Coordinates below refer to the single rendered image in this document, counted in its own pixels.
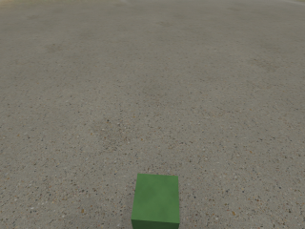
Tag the carton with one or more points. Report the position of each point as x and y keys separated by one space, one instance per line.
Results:
x=156 y=202

